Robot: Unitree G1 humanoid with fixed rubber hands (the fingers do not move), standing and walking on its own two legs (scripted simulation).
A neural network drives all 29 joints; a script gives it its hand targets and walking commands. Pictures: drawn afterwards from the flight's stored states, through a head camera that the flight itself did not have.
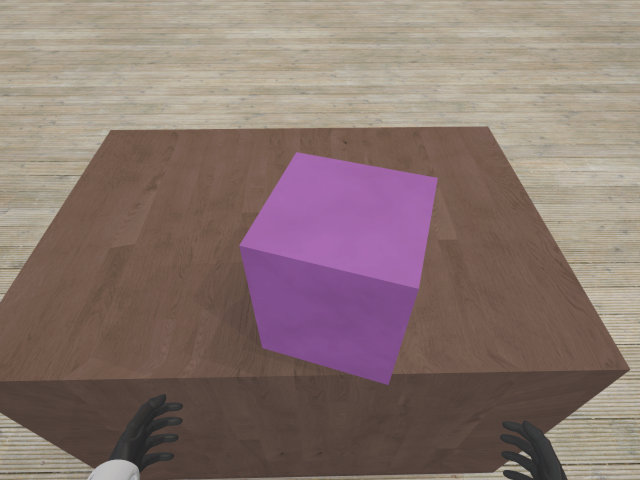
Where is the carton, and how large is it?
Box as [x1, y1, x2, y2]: [239, 152, 437, 384]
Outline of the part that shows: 296,152 239,245 262,347 388,384 418,289 437,178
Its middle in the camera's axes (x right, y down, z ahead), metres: +0.03 +0.04 +0.59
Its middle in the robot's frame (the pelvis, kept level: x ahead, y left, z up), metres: +0.42 +0.00 +0.01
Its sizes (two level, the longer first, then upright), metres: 0.210 0.200 0.250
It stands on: a pedestal, 0.67 m high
